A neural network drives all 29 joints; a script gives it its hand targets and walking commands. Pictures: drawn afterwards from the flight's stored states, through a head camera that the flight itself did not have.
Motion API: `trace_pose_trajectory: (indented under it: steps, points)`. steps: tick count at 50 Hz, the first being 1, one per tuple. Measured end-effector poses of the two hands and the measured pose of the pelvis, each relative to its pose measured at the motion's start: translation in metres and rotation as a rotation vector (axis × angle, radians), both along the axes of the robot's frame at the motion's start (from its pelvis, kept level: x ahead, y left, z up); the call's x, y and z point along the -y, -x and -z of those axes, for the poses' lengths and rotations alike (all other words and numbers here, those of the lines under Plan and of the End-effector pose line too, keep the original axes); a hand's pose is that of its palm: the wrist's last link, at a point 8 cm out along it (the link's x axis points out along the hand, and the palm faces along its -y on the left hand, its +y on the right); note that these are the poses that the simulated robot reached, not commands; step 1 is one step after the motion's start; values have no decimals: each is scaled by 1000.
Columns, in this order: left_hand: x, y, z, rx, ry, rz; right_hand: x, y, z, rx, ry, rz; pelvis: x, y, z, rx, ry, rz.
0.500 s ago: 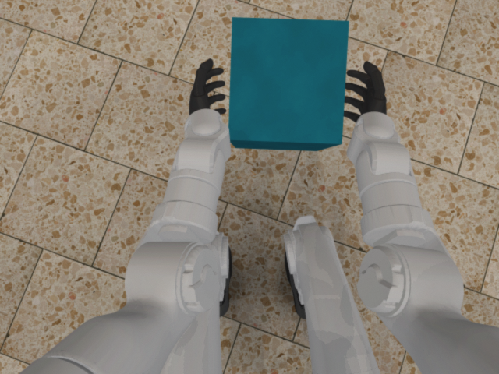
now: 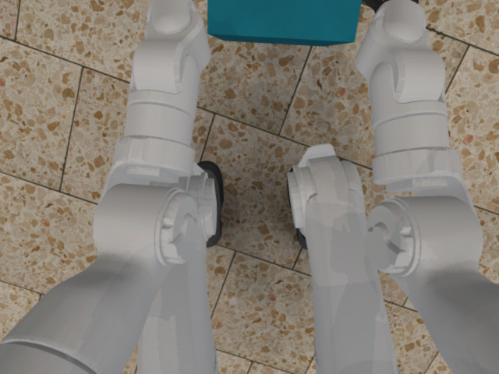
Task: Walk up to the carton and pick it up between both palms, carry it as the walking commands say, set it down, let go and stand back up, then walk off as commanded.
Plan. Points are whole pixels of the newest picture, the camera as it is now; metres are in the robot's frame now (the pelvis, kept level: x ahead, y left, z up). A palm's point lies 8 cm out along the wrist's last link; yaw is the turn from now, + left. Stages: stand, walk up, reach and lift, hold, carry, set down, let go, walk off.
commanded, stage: set down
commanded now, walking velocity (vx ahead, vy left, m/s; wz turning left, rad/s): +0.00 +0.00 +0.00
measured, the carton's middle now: out of the picture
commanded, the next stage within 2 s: none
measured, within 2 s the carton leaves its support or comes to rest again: neither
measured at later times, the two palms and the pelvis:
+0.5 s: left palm out of the picture +0.57 +0.06 -0.20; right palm (374, 4) +0.52 -0.18 -0.22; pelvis +0.01 +0.01 -0.04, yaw +0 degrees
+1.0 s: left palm out of the picture +0.59 +0.08 -0.25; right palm out of the picture +0.56 -0.19 -0.26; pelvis +0.04 +0.00 -0.07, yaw +0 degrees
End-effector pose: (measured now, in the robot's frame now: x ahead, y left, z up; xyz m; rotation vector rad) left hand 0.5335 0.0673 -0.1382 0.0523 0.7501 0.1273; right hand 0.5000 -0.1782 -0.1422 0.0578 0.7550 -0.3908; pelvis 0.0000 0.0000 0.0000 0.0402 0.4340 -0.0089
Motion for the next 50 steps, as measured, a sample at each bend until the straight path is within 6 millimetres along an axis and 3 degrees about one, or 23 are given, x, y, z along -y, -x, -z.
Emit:
trace_pose_trajectory:
  steps: [9,18,24,36,50]
  points:
    - [1,-24,0,28,-37,32,4,-25,6,16,24,-67,-2,4,10,-23,13,6]
    - [4,-27,50,-33,-31,63,8,-28,52,-40,37,-65,-6,-5,27,-82,20,3]
    - [5,-38,58,-30,-70,75,4,-23,76,-54,18,-56,-6,-12,38,-82,15,-2]
    - [4,-50,89,-38,26,95,18,-47,94,-47,12,-164,-1,-17,61,-98,16,-11]
    - [-14,-58,116,-86,17,102,7,-62,114,-67,-32,-235,-4,-35,70,-111,23,-18]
